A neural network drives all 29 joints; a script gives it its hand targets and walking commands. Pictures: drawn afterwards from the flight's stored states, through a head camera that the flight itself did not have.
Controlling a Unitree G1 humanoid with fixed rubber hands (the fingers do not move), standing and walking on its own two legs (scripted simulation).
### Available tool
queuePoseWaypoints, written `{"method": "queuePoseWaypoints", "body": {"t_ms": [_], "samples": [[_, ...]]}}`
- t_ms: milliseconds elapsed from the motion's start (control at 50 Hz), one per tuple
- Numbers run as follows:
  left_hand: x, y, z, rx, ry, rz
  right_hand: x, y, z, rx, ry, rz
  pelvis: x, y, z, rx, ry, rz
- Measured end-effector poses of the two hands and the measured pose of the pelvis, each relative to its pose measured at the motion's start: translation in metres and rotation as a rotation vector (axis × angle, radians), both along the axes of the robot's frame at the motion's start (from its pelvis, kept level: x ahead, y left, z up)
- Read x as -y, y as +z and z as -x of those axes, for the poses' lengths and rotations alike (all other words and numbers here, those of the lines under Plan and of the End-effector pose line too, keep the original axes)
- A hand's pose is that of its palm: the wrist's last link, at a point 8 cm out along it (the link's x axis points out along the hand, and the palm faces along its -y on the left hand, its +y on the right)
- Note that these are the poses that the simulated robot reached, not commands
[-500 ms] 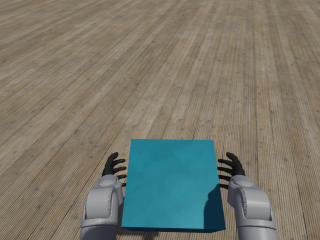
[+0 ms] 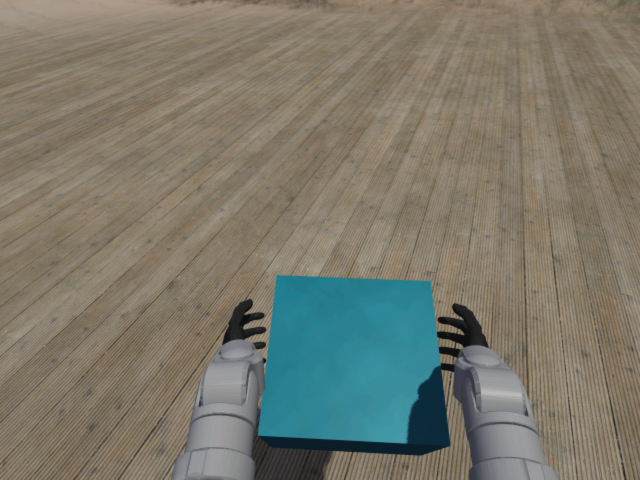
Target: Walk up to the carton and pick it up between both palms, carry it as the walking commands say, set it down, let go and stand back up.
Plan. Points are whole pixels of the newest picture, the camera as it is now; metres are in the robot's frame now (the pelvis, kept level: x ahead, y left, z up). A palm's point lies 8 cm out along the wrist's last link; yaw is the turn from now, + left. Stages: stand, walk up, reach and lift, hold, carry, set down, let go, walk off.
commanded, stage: hold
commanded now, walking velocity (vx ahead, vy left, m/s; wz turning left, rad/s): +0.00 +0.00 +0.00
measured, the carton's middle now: (349, 366) +0.34 -0.02 -0.05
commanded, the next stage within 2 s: set down in 0.52 s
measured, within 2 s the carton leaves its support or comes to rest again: neither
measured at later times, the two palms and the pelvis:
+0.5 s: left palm (247, 349) +0.31 +0.12 +0.04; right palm (480, 354) +0.30 -0.19 +0.04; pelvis +0.00 -0.02 +0.00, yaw +0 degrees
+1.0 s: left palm (269, 357) +0.32 +0.09 +0.01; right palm (494, 380) +0.28 -0.21 +0.00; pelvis +0.02 -0.02 -0.01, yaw -1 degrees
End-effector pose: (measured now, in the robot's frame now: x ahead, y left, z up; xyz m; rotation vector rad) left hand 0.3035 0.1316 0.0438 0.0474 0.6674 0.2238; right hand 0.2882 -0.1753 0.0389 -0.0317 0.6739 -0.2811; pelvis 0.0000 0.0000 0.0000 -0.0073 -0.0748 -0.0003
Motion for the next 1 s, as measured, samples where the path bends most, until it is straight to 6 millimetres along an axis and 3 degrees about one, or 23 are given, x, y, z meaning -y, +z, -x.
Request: {"method": "queuePoseWaypoints", "body": {"t_ms": [200,340,540,640,860,1000], "samples": [[0.012,0.007,-0.003,-0.007,-0.001,-0.009,0.012,0.008,-0.005,-0.007,0.002,-0.002,0.008,0.0,0.007,0.033,-0.004,-0.005],[0.015,0.004,-0.005,-0.019,0.004,0.002,0.015,0.003,-0.006,-0.02,-0.004,-0.009,0.016,0.002,0.006,0.018,-0.01,-0.009],[0.01,0.0,-0.005,-0.019,0.003,-0.01,0.011,-0.002,-0.007,-0.02,0.004,-0.014,0.024,0.006,-0.004,-0.029,-0.003,-0.01],[0.013,-0.001,-0.004,-0.015,-0.036,-0.011,0.013,-0.001,0.003,-0.017,-0.002,0.013,0.026,0.006,-0.013,-0.031,0.029,-0.005],[0.042,-0.018,-0.014,-0.06,-0.094,-0.025,0.04,-0.022,0.011,-0.065,-0.068,-0.01,0.024,-0.002,-0.019,0.005,-0.007,-0.017],[0.037,-0.039,-0.019,-0.073,-0.091,-0.015,0.036,-0.043,0.006,-0.079,-0.057,-0.016,0.022,-0.008,-0.015,-0.043,-0.013,-0.014]]}}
